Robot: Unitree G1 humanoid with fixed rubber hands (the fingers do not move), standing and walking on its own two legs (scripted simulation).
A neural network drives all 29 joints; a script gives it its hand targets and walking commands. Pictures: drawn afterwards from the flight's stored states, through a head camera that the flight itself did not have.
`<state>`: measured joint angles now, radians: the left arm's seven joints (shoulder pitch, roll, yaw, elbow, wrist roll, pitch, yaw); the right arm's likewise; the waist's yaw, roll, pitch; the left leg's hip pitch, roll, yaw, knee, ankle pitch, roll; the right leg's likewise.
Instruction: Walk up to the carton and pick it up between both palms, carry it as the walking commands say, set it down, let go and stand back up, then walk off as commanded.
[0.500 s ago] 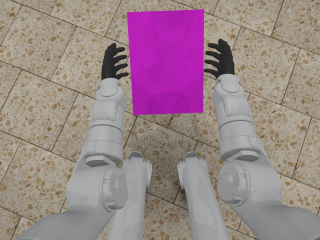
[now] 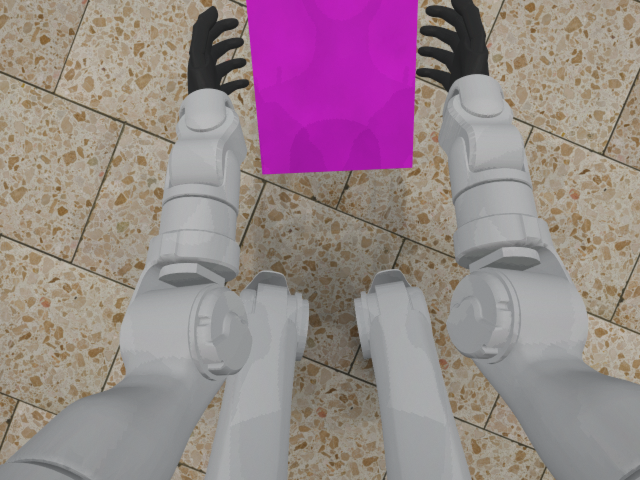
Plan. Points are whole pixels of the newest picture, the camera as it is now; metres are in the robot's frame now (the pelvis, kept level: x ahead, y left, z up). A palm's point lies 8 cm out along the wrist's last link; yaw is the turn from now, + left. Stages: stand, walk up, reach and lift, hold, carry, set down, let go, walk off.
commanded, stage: set down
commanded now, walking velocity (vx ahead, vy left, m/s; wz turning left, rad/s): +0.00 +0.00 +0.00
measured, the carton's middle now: (331, 67) +0.58 -0.01 -0.22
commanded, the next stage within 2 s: none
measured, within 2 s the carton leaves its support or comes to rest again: rests again in 1.94 s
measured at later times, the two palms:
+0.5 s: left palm (228, 105) +0.53 +0.12 -0.20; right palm (438, 87) +0.54 -0.15 -0.20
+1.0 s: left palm (231, 103) +0.54 +0.13 -0.24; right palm (430, 88) +0.56 -0.15 -0.24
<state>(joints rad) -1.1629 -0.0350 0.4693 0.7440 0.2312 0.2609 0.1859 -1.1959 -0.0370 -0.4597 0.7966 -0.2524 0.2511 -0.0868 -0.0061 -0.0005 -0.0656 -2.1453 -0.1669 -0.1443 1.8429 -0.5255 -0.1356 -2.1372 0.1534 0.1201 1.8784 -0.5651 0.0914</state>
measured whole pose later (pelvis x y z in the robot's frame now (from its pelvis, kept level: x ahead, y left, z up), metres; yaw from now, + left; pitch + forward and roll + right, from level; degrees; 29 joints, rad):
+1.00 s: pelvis +0.01 -0.01 -0.07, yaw +1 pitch +42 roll +2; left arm -1.36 0.12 0.40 0.92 0.07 0.18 0.14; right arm -1.43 -0.22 -0.28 1.01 -0.07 0.18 -0.07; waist 0.00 0.01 0.24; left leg -2.24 -0.14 -0.10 2.14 -0.63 -0.13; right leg -2.24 0.14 0.08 2.19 -0.68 0.07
